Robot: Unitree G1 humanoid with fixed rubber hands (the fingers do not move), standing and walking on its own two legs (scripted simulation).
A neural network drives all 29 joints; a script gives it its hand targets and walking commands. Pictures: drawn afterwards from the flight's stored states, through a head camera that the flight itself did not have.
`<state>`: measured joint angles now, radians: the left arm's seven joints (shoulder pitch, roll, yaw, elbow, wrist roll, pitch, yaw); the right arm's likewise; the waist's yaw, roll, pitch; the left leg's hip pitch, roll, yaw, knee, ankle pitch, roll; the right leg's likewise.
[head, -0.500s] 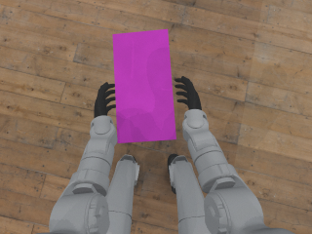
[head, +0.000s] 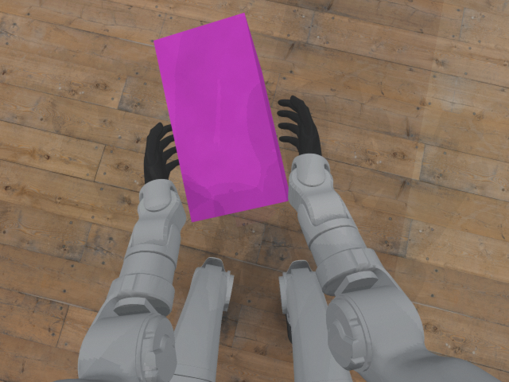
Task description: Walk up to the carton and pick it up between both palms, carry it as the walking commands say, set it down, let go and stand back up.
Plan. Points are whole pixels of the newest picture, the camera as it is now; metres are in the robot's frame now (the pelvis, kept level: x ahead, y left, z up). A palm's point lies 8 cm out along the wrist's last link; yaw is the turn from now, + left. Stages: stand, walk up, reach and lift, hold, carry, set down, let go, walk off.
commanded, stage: set down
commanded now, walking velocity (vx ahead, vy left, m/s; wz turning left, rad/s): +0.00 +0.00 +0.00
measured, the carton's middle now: (233, 132) +0.49 +0.07 -0.20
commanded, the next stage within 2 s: none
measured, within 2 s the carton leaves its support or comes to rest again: rests again in 1.46 s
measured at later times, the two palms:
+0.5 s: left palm (168, 181) +0.39 +0.19 -0.21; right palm (289, 158) +0.45 -0.03 -0.19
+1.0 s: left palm (180, 187) +0.39 +0.20 -0.32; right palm (282, 171) +0.44 -0.03 -0.33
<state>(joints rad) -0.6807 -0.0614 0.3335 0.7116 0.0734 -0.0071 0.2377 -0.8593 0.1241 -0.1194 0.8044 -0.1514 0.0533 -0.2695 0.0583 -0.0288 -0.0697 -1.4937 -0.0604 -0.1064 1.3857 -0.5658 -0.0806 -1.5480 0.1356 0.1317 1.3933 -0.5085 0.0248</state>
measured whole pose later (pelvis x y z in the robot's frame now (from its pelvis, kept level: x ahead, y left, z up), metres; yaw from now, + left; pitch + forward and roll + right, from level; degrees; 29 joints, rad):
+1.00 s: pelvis -0.08 +0.01 -0.15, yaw +1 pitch +35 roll +3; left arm -1.21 -0.01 0.50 0.68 0.15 0.17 0.22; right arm -1.40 -0.06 -0.18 0.95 -0.14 0.24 -0.23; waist 0.08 -0.06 0.38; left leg -1.93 -0.10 -0.08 1.90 -0.59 -0.10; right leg -1.99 0.18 0.13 1.89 -0.51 0.08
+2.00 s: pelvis -0.08 +0.01 -0.21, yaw +2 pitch +33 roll +3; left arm -1.40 0.07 0.50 0.77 0.15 0.21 0.13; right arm -1.57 -0.17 -0.19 1.02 -0.13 0.22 -0.13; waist 0.09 -0.06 0.51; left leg -2.06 -0.12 -0.06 2.10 -0.63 -0.11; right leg -2.13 0.19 0.13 2.10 -0.55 0.08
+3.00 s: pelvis -0.08 +0.01 -0.21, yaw +3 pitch +34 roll +4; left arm -1.40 0.07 0.51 0.78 0.23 0.17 0.02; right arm -1.56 -0.21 -0.26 1.05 -0.13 0.18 -0.02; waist 0.09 -0.06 0.50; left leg -2.09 -0.14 -0.06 2.11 -0.62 -0.11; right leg -2.15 0.16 0.13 2.12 -0.56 0.08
